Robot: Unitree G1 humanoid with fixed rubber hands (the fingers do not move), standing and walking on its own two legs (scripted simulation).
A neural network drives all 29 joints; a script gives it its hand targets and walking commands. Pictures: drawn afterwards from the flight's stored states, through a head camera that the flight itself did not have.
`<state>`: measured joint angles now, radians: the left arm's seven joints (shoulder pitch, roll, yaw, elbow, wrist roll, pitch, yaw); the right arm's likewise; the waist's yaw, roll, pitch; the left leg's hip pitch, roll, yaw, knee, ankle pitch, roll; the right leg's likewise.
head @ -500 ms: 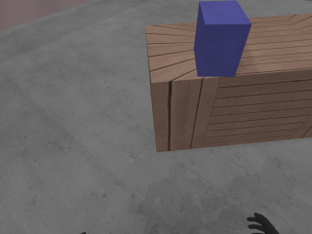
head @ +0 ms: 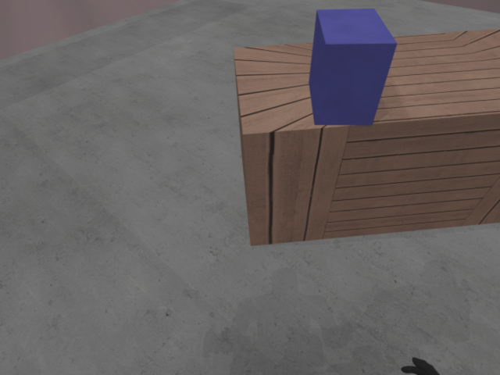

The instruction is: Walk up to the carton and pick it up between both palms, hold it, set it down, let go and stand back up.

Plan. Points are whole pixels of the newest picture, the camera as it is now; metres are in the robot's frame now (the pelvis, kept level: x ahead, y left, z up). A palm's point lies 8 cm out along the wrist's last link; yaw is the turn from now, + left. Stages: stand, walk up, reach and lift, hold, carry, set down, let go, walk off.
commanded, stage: stand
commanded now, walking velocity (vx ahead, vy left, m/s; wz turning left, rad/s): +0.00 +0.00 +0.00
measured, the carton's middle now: (344, 67) +0.99 -0.30 +0.02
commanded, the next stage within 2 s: none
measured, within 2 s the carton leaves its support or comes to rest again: neither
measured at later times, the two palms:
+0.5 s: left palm out of the picture +0.06 +0.26 -0.13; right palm out of the picture +0.08 -0.27 -0.11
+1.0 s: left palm out of the picture +0.07 +0.27 -0.13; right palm out of the picture +0.07 -0.27 -0.11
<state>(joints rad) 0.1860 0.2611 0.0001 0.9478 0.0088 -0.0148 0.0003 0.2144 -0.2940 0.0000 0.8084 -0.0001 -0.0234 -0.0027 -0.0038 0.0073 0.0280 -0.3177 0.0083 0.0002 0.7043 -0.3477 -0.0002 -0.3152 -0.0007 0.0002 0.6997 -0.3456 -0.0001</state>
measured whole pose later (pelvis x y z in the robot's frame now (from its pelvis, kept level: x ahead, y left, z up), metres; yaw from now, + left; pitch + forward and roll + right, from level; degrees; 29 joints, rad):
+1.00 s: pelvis -0.01 +0.00 +0.00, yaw +0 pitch -3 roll +0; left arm 0.12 0.27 0.00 1.07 0.01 -0.01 0.00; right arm 0.21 -0.30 0.00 0.91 0.00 -0.02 0.00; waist 0.00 0.00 0.06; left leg -0.32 0.01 0.00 0.70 -0.33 0.00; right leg -0.32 0.00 0.00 0.69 -0.33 0.00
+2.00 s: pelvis +0.00 -0.01 +0.00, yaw +0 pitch -2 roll +0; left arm 0.10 0.27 0.00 1.11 0.01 -0.02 0.00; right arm 0.20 -0.30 0.00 0.93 0.00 -0.03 0.00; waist 0.00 0.01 0.06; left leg -0.31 0.01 0.00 0.66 -0.31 0.00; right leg -0.31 0.00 0.00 0.67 -0.32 0.00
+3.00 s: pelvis -0.01 -0.01 +0.01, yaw +0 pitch -2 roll +0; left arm 0.08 0.27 0.00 1.11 0.01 -0.02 0.00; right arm 0.18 -0.30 0.00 0.96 0.00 -0.03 0.00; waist 0.00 0.01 0.06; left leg -0.29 0.01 0.00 0.60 -0.28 0.00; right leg -0.30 0.00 0.00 0.62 -0.29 0.00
